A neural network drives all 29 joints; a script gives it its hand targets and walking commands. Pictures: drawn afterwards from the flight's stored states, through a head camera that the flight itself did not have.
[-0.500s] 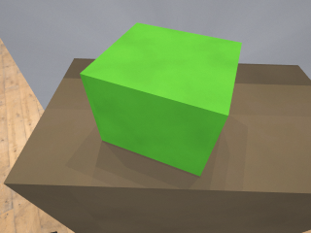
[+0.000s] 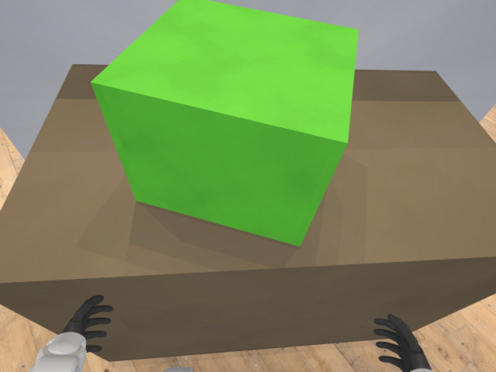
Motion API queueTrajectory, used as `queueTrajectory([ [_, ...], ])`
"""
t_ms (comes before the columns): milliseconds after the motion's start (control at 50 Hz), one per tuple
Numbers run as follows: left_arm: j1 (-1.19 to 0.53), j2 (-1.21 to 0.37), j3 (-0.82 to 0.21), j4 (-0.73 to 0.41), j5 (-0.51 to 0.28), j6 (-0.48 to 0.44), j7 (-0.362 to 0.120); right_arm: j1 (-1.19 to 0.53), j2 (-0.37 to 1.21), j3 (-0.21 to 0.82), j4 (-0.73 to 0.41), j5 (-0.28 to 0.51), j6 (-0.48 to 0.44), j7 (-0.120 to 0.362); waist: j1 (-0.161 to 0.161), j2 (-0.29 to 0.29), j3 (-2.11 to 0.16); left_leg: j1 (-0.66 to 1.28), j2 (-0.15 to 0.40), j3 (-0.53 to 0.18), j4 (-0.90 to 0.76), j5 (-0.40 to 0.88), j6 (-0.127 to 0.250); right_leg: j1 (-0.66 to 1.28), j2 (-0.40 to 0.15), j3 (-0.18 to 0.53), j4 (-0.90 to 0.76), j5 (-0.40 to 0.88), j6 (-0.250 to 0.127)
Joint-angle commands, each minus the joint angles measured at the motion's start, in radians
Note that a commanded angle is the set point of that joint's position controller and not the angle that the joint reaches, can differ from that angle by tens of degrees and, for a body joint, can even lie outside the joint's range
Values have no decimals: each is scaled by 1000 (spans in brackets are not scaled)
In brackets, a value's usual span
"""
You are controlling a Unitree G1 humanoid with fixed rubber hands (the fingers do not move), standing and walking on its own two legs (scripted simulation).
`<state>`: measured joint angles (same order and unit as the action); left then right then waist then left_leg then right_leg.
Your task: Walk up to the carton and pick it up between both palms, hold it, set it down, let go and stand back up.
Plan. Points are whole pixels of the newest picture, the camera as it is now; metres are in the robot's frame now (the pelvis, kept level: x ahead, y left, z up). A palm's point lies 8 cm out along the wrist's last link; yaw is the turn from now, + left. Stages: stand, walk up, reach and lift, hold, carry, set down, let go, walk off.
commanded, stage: reach and lift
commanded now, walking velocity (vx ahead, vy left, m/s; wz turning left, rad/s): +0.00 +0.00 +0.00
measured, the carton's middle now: (241, 119) +0.50 +0.02 +0.11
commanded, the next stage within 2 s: none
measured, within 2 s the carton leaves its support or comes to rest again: neither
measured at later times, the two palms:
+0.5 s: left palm (9, 368) +0.13 +0.31 -0.01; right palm (395, 360) +0.15 -0.21 -0.02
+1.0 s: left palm out of the picture +0.16 +0.32 +0.03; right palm (386, 335) +0.17 -0.18 +0.04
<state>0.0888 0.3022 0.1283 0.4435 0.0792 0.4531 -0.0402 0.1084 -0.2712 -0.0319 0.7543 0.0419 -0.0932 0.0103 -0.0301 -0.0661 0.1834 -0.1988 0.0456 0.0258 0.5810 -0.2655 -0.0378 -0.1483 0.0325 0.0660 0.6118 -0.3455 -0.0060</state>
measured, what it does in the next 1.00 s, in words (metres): stands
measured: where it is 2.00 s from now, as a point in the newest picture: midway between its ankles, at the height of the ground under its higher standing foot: outside the picture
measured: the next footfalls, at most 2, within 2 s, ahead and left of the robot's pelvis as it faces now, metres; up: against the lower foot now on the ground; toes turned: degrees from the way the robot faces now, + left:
none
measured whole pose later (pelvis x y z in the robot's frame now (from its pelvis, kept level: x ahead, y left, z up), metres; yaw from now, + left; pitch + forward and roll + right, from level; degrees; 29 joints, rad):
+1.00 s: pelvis +0.00 +0.04 +0.02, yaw -2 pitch -6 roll +0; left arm 0.37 0.50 0.08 -0.07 -0.27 0.34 -0.14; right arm 0.47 -0.14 -0.06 -0.28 0.17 0.42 -0.17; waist 0.09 -0.02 0.14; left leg -0.09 0.01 0.09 0.36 -0.16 0.01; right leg -0.04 -0.01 0.12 0.36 -0.22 0.04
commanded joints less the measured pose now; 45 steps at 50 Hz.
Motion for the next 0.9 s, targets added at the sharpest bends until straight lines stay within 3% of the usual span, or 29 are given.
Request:
queueTrajectory([
  [0, 11, 249, 100, -186, 2, -45, 26, -32, -227, -69, -238, 17, 0, -9, 47, 90, -263, 128, -70, 115, -112, 211, -18, -1, 4, -75, -169, 443, 34],
  [60, -3, 253, 79, -187, -39, -58, 15, -18, -200, -87, -361, -2, 49, -10, 50, 15, -169, 121, -66, 138, -168, 54, 11, -82, 7, -69, -217, 258, 27],
  [140, -48, 285, 52, -242, -87, -52, 8, 12, -127, -79, -454, 9, 136, -9, 56, 58, -140, 79, -55, 151, -218, -113, 28, -111, -2, -61, -250, -6, 7],
  [180, -2, 260, 63, -277, -98, -51, 15, 59, -104, -102, -497, -13, 175, -11, 49, 128, -135, 74, -46, 135, -244, -91, 23, -105, -18, -50, -274, 3, -17],
  [200, 4, 258, 37, -294, -103, -52, 15, 62, -121, -114, -514, -9, 175, -8, 44, 121, -153, 82, -47, 133, -241, -76, 11, -135, -7, -71, -248, 21, -15],
  [220, -32, 287, 37, -336, -107, -50, 11, 78, -131, -133, -544, 6, 200, -9, 32, 159, -157, 91, -37, 120, -261, -140, 23, -106, 4, -76, -255, 11, -13],
  [240, -46, 286, 30, -305, -120, -52, 7, 67, -120, -131, -534, -8, 209, -9, 31, 122, -136, 80, -32, 119, -264, -164, 24, -110, 2, -77, -261, -18, -25],
  [260, -40, 293, 41, -323, -117, -49, 9, 71, -107, -119, -581, -9, 226, -18, 50, 148, -139, 45, -28, 136, -266, -182, 35, -94, 10, -66, -243, -38, -27],
  [320, -5, 278, 21, -334, -147, -52, -7, 84, -134, -151, -661, -1, 273, -32, 48, 129, -146, -15, -4, 117, -318, -202, 41, 59, 25, -78, -234, 50, -8],
  [380, -15, 258, 26, -423, -170, -66, -6, 61, -163, -181, -706, -10, 301, -38, 34, 164, -149, -100, 36, 81, -382, -268, 57, 149, 66, -112, -151, 90, 3],
  [400, -17, 298, 32, -408, -164, -62, -9, 63, -144, -155, -765, 7, 308, -48, 56, 154, -186, -131, 24, 105, -362, -261, 67, 180, 52, -79, -149, 84, 8],
  [440, 29, 284, 45, -413, -195, -67, -30, 99, -100, -165, -803, -2, 334, -57, 64, 45, -142, -30, 0, 98, -353, -210, 74, 113, 33, -67, -228, 64, 10],
  [460, 15, 302, 34, -388, -203, -59, -33, 108, -74, -166, -793, 12, 361, -74, 69, 40, -115, 15, -38, 127, -311, -117, 48, 49, -9, -20, -292, 11, -1],
  [500, 26, 298, 26, -432, -219, -70, -32, 103, -77, -192, -866, 7, 374, -91, 62, 12, -95, 105, -43, 113, -308, -94, 34, -61, -11, -42, -328, -38, -13],
  [540, 49, 300, 42, -477, -231, -73, -30, 133, -59, -170, -893, 24, 394, -87, 64, 75, -134, 113, -21, 107, -332, -105, 34, -25, -1, -43, -311, 6, -16],
  [580, 47, 316, 25, -457, -255, -71, -44, 136, -43, -160, -925, 51, 421, -96, 87, 64, -91, 114, -28, 115, -334, -71, 40, -7, -14, -22, -343, -10, -16],
  [600, 10, 318, 28, -536, -250, -80, -36, 132, -34, -155, -963, 49, 432, -94, 85, 122, -84, 56, -3, 93, -368, -158, 43, 25, 8, -31, -302, -15, -14],
  [620, 36, 310, 31, -474, -250, -73, -50, 133, -64, -162, -948, 39, 443, -91, 84, 84, -98, 61, -18, 97, -353, -137, 41, 46, -8, -25, -323, -15, -29],
  [640, 50, 292, 39, -489, -251, -80, -44, 165, -47, -159, -928, 42, 456, -92, 81, 126, -87, 38, -1, 84, -368, -143, 39, 49, 11, -35, -291, 8, -20],
  [660, 28, 332, 38, -504, -263, -86, -63, 139, -44, -142, -1006, 63, 455, -100, 96, 75, -104, 46, -9, 103, -357, -140, 54, 81, 2, -19, -313, 21, -16],
  [680, 0, 340, 39, -544, -276, -107, -60, 134, -37, -144, -1044, 76, 456, -106, 89, 108, -101, 21, 3, 83, -381, -155, 62, 89, 12, -17, -293, 16, -11],
  [700, 32, 346, 51, -559, -274, -110, -56, 148, -38, -137, -1075, 69, 452, -114, 115, 121, -124, -3, -5, 89, -378, -142, 60, 110, 12, -16, -280, 31, -13],
  [720, 69, 337, 38, -547, -290, -118, -63, 180, -18, -129, -1079, 72, 447, -116, 93, 102, -125, 68, -10, 83, -354, -104, 51, 70, -7, -1, -316, 40, -17],
  [740, 73, 366, 57, -564, -291, -132, -69, 210, -9, -120, -1119, 99, 450, -133, 108, 128, -135, 67, -21, 97, -338, -63, 50, 62, -15, 0, -323, 38, -19],
  [760, 97, 334, 56, -587, -287, -131, -62, 241, 1, -121, -1047, 93, 451, -128, 86, 149, -127, 107, -17, 88, -334, -17, 36, 14, -21, 4, -325, 34, -21],
  [820, 107, 393, 75, -642, -327, -149, -85, 234, 8, -100, -1180, 111, 466, -154, 119, 87, -100, 157, -32, 98, -320, -27, 40, -29, -41, 12, -375, 0, -27],
  [840, 98, 395, 64, -659, -337, -154, -88, 243, 13, -114, -1192, 121, 468, -161, 103, 129, -111, 145, -22, 84, -320, -7, 29, -52, -53, 30, -376, -18, -33],
  [860, 101, 396, 73, -638, -338, -158, -82, 241, 11, -97, -1227, 118, 459, -167, 131, 116, -104, 145, -20, 92, -330, -12, 29, -35, -39, 9, -371, -13, -24],
  [880, 106, 396, 64, -710, -339, -160, -82, 273, 32, -87, -1200, 123, 475, -172, 109, 174, -102, 143, -15, 78, -336, -15, 31, -25, -34, 0, -359, 3, -34],
])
